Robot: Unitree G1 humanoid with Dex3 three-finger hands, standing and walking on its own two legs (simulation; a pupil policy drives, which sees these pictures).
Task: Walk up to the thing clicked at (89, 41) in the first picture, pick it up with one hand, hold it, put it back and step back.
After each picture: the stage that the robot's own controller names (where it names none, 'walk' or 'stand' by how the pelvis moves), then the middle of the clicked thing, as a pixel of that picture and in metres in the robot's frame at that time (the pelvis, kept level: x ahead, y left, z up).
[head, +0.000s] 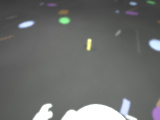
stand; (88, 44) +1.53 +0.02 -0.66
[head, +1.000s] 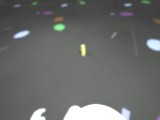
walk; (83, 50) +1.38 +0.25 -0.63
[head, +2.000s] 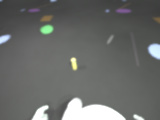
walk; (74, 64) +0.87 +0.33 -0.65
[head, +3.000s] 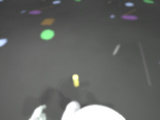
walk; (75, 81) +0.57 +0.22 -0.64
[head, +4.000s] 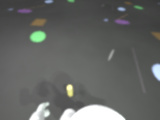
stand; (70, 91) +0.42 +0.21 -0.64
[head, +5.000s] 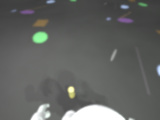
stand; (71, 92) +0.40 +0.20 -0.65
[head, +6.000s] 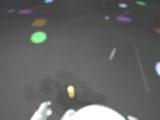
stand; (71, 92) +0.40 +0.21 -0.65
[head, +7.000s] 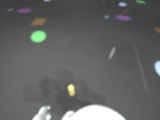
stand; (71, 90) +0.41 +0.21 -0.66
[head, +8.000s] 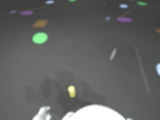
stand; (72, 92) +0.41 +0.21 -0.66
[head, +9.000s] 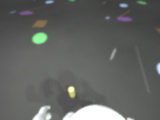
go down; (71, 92) +0.40 +0.21 -0.66
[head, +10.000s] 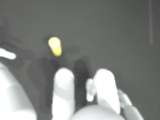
go down; (56, 48) +0.49 +0.23 -0.26
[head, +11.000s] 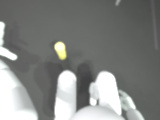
approach; (61, 52) +0.50 +0.21 -0.27
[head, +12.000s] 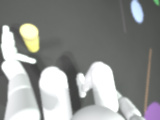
close in; (31, 41) +0.49 +0.26 -0.17
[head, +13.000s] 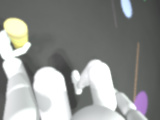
close; (19, 38) +0.48 +0.28 -0.17
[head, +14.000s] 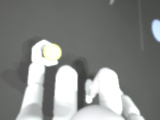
lift; (51, 54) +0.37 +0.25 -0.07
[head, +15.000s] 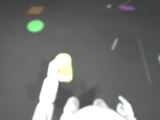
hold; (65, 70) +0.31 +0.16 +0.08
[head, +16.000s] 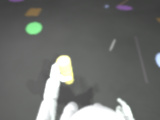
hold; (66, 72) +0.31 +0.16 +0.03
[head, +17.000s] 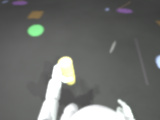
hold; (68, 73) +0.31 +0.15 +0.03
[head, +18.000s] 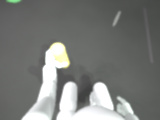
crouch; (62, 57) +0.41 +0.18 -0.02
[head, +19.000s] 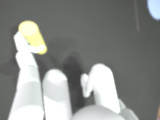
lower; (36, 41) +0.49 +0.24 -0.11
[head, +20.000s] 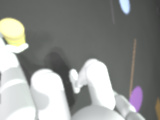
lower; (15, 39) +0.47 +0.27 -0.18
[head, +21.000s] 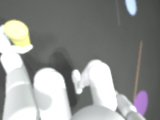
lower; (21, 40) +0.46 +0.27 -0.17
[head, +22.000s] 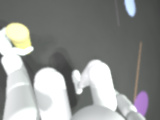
lower; (22, 42) +0.46 +0.27 -0.17
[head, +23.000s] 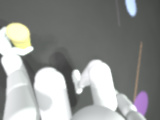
lower; (22, 42) +0.45 +0.27 -0.17
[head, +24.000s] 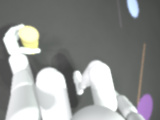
open; (30, 43) +0.46 +0.24 -0.18
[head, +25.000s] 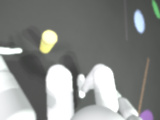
stand; (47, 44) +0.46 +0.22 -0.20
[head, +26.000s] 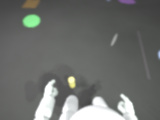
stand; (72, 82) +0.41 +0.16 -0.54
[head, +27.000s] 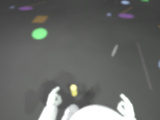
stand; (74, 90) +0.40 +0.16 -0.60
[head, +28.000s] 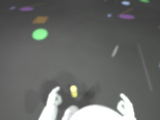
stand; (74, 91) +0.39 +0.16 -0.60
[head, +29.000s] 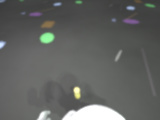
stand; (77, 93) +0.41 +0.15 -0.65
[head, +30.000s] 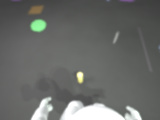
walk; (80, 78) +0.49 +0.11 -0.63
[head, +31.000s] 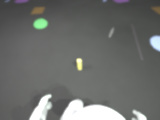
walk; (79, 64) +0.75 +0.18 -0.64
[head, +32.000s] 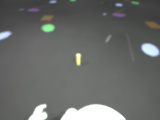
stand; (78, 59) +1.04 +0.22 -0.64
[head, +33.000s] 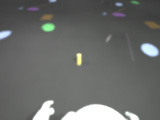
stand; (79, 59) +1.05 +0.19 -0.66
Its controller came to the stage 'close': yes
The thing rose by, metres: 0.69
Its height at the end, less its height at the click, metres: +0.00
